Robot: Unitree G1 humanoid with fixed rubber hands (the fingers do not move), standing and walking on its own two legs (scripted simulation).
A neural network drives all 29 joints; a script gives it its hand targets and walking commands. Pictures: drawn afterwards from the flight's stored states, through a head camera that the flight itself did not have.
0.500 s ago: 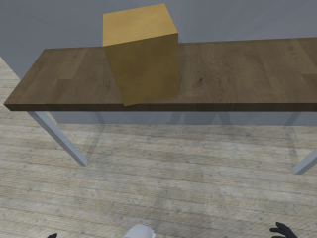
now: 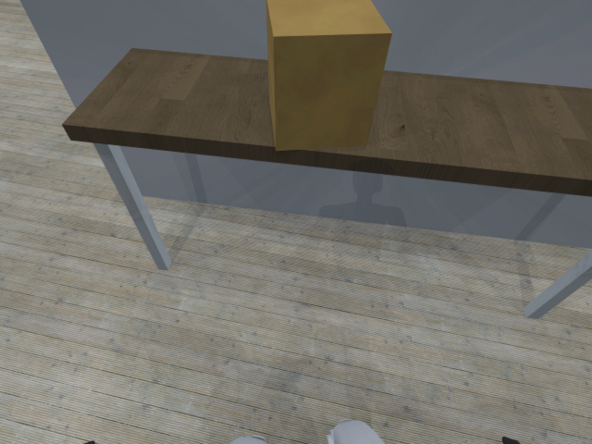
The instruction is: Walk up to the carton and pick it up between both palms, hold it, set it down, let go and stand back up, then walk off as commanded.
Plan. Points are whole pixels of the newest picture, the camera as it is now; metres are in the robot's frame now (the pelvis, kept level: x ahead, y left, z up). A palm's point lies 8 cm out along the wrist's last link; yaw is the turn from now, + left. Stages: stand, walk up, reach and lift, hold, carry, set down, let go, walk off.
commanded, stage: walk off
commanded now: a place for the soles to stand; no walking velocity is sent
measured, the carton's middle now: (319, 73) +0.83 +0.01 +0.07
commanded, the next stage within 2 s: stand in 1.04 s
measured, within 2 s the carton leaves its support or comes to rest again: neither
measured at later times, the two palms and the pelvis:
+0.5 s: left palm out of the picture -0.06 +0.27 -0.07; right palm out of the picture -0.03 -0.36 -0.11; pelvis -0.13 -0.04 +0.01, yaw -2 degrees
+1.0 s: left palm out of the picture -0.20 +0.32 -0.10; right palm out of the picture -0.13 -0.29 -0.10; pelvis -0.26 +0.00 +0.00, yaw +0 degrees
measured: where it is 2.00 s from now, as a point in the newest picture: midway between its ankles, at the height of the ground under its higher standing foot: outside the picture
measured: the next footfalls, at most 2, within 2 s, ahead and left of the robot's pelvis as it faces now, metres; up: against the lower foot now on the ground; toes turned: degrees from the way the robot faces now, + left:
right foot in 0.20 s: -0.05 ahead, -0.12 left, +0.00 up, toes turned +6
left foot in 0.74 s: -0.15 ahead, +0.12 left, +0.00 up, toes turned -9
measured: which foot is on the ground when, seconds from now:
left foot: down 0.00-0.20, up 0.22-0.72, down 0.74-1.00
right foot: up 0.00-0.18, down 0.20-0.74, up 0.76-1.00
